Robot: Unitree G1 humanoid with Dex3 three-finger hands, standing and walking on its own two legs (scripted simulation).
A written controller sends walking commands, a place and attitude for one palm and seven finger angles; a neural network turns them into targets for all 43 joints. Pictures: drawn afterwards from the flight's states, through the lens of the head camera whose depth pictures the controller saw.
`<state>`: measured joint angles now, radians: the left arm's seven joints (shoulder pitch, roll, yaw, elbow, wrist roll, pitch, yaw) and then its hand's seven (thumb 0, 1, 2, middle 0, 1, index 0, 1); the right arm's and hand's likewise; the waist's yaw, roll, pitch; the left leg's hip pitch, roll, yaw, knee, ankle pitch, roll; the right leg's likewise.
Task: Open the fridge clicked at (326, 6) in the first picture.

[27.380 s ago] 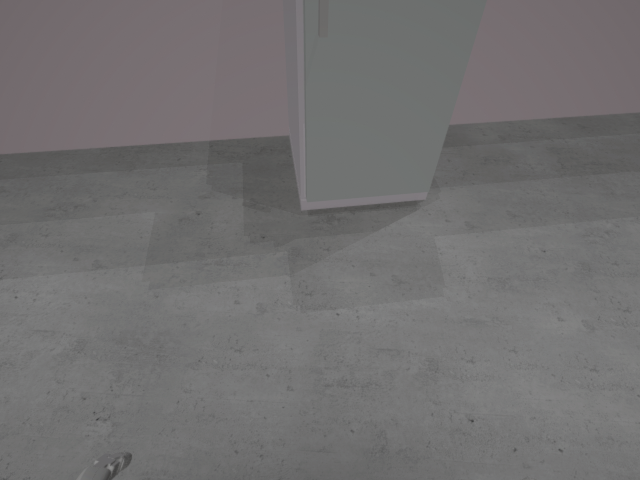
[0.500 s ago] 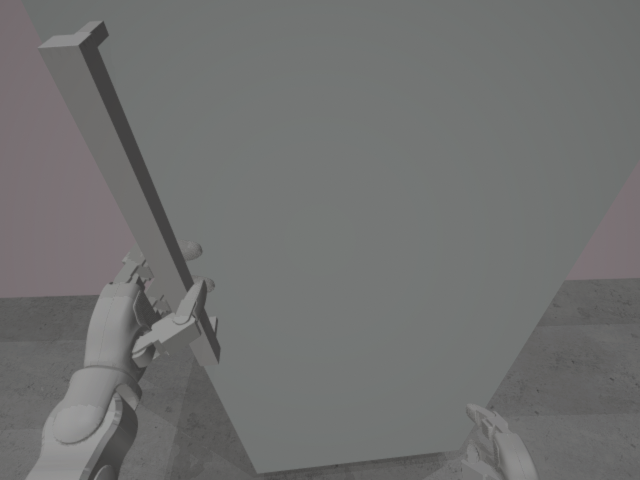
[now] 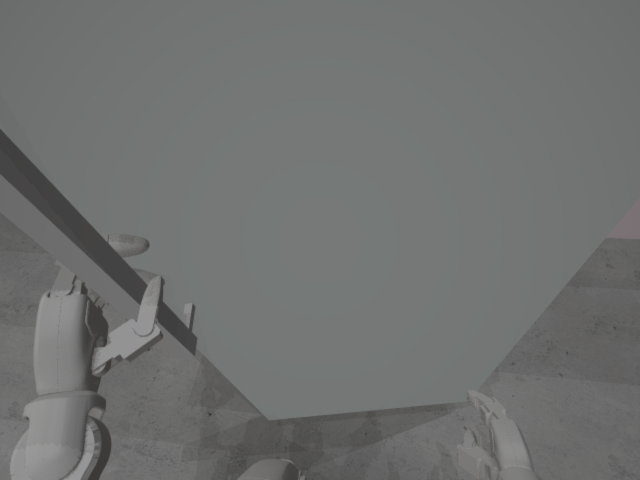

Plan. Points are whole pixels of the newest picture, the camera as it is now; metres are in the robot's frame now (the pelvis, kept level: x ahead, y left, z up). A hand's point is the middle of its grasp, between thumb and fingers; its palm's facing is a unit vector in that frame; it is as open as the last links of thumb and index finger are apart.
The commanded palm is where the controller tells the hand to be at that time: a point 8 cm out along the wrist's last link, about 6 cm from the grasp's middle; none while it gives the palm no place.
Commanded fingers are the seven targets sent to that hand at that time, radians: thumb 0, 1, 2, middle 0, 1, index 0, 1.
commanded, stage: walk backward, drawing the door open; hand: left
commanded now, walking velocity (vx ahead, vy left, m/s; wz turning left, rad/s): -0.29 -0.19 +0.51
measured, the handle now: (105, 243) +0.28 +0.19 +0.21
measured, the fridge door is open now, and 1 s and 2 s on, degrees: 11 44 78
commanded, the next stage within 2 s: stop walking and hold the door back in 1.82 s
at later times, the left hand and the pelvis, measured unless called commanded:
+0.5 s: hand out of the picture +0.11 +0.12 +0.15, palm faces +0.33 -0.92 -0.19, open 6.9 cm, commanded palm +0.06 +0.16 +0.15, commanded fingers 0.00 0.90 0.90 -0.45 -1.40 -0.45 -1.40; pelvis -0.11 -0.09 -0.01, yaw +13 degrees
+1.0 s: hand out of the picture +0.00 +0.02 +0.15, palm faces +0.56 -0.81 -0.20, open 7.1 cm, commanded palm -0.06 +0.05 +0.15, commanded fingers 0.00 0.90 0.90 -0.45 -1.40 -0.45 -1.40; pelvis -0.16 -0.25 -0.01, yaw +34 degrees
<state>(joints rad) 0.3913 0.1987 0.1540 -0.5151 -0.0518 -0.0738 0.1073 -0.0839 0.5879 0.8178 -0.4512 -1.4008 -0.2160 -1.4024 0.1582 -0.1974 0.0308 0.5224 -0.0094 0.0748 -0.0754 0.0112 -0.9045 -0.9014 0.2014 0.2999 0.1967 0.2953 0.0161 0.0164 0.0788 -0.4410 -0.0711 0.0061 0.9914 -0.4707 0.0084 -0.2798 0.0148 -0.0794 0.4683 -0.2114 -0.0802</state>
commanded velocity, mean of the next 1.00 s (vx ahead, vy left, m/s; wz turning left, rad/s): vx -0.22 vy -0.26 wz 0.68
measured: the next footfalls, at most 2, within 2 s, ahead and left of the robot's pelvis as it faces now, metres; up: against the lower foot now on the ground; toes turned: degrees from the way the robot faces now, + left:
left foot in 0.22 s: -0.02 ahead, +0.10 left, +0.00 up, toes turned +7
right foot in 0.58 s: -0.10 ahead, -0.26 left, +0.00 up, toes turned +18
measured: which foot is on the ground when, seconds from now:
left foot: up 0.00-0.20, down 0.22-0.58, up 0.60-0.88, down 0.90-1.00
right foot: down 0.00-0.22, up 0.24-0.56, down 0.58-0.88, up 0.90-1.00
